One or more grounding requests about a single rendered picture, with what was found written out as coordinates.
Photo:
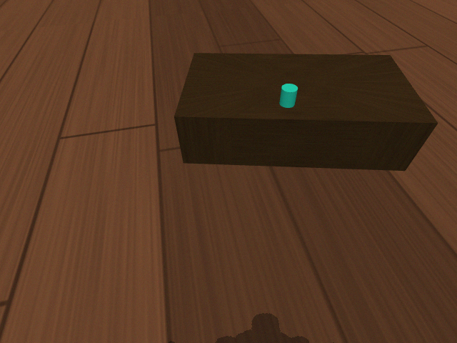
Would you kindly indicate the can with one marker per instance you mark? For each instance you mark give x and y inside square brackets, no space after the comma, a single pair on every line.
[288,95]

